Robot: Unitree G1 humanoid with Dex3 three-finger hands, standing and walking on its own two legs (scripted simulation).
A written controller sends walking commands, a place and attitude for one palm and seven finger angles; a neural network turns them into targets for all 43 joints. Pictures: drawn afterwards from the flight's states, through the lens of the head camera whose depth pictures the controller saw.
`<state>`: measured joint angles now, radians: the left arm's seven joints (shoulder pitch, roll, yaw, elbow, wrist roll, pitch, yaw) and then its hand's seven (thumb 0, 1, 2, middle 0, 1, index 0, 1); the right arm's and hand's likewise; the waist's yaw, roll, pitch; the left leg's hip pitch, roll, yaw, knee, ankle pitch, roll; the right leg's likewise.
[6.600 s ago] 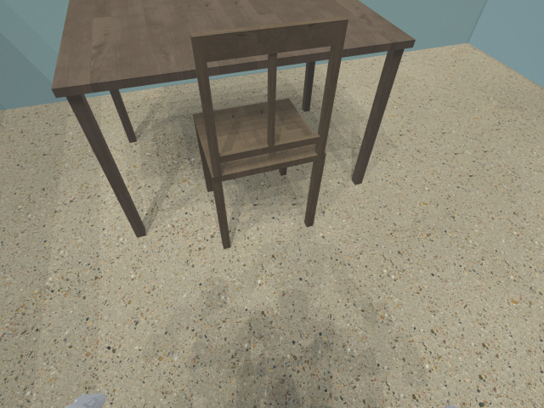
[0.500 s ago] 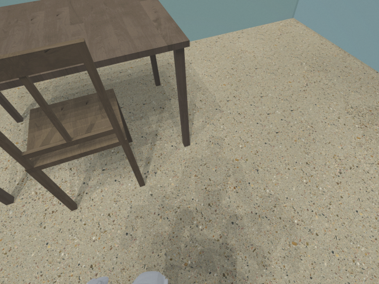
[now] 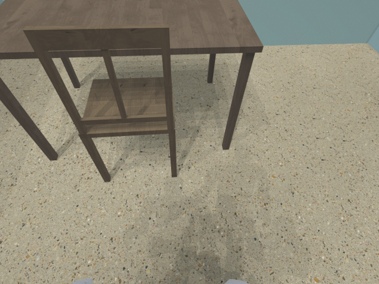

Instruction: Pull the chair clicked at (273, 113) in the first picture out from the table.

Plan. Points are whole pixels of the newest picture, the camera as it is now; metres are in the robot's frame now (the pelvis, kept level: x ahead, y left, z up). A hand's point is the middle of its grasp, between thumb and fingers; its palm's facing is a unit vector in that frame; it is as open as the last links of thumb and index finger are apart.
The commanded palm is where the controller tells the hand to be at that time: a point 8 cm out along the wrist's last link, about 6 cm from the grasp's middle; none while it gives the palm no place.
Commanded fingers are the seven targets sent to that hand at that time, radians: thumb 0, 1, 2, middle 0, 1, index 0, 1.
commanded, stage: turn to face it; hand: left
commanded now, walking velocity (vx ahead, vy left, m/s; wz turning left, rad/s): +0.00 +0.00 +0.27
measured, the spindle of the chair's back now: (115, 87) +0.75 +0.32 -0.08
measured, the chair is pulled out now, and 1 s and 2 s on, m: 0.00 0.00 0.00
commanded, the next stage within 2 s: take the last steps up to it in 0.16 s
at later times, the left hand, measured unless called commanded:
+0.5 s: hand out of the picture -0.03 +0.15 -0.15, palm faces +0.25 -0.94 -0.25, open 7.3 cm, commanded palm none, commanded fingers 0.00 0.90 0.90 -0.20 -0.30 -0.20 -0.30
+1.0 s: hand out of the picture +0.12 +0.24 -0.17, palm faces +0.21 -0.96 -0.16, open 7.3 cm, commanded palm none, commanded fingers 0.00 0.90 0.90 -0.20 -0.30 -0.20 -0.30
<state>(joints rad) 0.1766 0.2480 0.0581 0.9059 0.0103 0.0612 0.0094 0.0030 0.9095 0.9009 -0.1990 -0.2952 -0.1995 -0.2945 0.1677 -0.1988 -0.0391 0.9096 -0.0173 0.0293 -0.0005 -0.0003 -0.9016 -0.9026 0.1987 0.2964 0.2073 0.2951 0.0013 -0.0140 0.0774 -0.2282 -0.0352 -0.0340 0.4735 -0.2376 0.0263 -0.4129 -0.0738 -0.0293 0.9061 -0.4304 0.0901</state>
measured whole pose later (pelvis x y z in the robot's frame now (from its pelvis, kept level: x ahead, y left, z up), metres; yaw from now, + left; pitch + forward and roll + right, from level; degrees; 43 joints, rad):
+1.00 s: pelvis +0.10 +0.05 +0.00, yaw +10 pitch -2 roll +1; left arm 0.21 0.19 0.06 1.05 0.02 0.01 -0.02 0.00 0.92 0.90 -0.20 -0.29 -0.20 -0.29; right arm 0.41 -0.13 -0.02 1.11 -0.01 -0.07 -0.03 -0.01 -0.93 -0.90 0.20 0.30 0.20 0.29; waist 0.00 -0.05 0.04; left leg 0.04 -0.02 0.12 0.27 -0.29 0.03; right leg -0.58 -0.11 -0.07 0.95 -0.19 0.02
